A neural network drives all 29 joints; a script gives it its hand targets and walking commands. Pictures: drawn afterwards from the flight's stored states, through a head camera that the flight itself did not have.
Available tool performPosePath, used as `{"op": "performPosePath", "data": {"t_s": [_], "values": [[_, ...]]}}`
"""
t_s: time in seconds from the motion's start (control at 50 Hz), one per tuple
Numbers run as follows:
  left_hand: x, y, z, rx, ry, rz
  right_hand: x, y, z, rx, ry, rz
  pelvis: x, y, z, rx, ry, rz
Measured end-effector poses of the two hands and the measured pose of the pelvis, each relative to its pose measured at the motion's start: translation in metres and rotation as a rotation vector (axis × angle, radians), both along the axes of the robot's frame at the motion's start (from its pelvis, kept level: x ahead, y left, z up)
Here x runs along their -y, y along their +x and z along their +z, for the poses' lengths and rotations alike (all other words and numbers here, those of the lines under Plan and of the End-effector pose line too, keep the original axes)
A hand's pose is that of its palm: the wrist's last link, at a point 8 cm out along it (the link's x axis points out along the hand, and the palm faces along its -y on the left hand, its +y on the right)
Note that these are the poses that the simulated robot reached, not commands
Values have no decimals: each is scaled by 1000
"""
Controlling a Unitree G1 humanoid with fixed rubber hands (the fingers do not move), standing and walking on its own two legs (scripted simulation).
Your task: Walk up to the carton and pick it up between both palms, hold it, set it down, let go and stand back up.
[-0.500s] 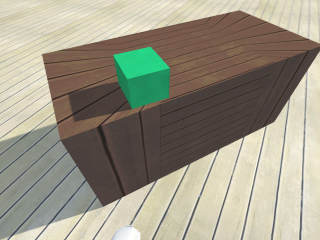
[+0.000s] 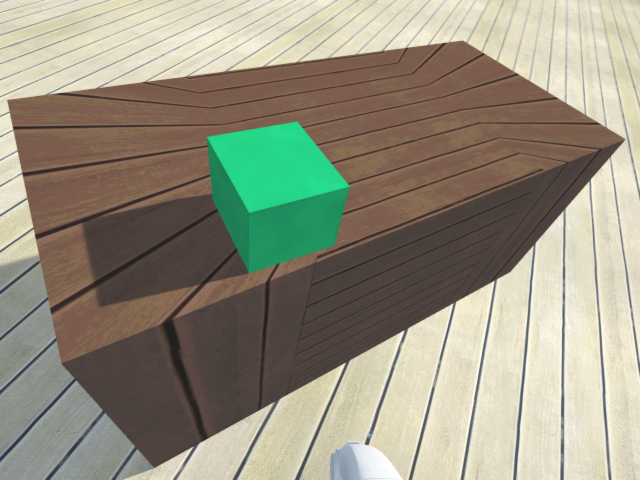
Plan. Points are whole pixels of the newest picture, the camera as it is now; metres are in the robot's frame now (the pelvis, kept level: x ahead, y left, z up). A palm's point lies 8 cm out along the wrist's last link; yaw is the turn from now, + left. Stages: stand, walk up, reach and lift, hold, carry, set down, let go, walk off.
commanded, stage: walk up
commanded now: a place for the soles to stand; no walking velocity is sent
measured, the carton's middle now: (274, 194) +0.59 +0.04 +0.00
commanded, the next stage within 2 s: none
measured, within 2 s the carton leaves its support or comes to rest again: neither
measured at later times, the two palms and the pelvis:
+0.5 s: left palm out of the picture +0.17 +0.20 -0.14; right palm out of the picture +0.13 -0.27 -0.13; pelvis +0.04 -0.04 -0.02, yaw +1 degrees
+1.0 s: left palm out of the picture +0.09 +0.19 -0.13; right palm out of the picture +0.10 -0.30 -0.14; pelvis +0.04 -0.06 +0.00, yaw +2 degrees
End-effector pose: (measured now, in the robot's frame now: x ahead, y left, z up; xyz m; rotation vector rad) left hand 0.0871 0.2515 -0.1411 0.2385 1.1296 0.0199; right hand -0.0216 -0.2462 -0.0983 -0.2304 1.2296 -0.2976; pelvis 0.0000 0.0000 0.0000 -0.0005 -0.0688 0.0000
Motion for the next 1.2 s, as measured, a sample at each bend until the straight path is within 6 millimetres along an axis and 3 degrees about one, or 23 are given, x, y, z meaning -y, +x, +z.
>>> {"op": "performPosePath", "data": {"t_s": [0.08,0.16,0.26,0.34,0.4,0.62,0.76,0.88,1.08,1.2], "values": [[25,58,7,70,-13,-23,8,10,-8,-33,27,-17,13,22,-2,-7,7,-8],[58,97,1,120,-22,-29,22,45,-36,-19,81,6,31,44,-18,-9,4,-19],[83,106,1,123,-38,28,35,99,-56,34,104,55,38,49,-26,-6,-18,-6],[81,105,6,136,-26,64,33,134,-57,84,98,118,36,46,-26,-14,-24,19],[70,103,4,146,-15,65,27,146,-52,126,90,146,34,40,-28,-6,-9,29],[48,54,4,70,5,126,38,154,-24,150,85,164,46,39,-12,-12,-5,27],[55,19,8,-6,20,152,42,158,-25,137,115,188,53,40,-6,-22,8,35],[60,1,13,-60,35,161,45,147,-33,96,142,190,57,40,-3,-42,15,39],[61,6,15,-70,39,146,52,105,-37,-14,135,150,56,40,0,-58,16,40],[61,15,14,-52,31,138,53,95,-36,-47,124,137,54,43,0,-59,16,43]]}}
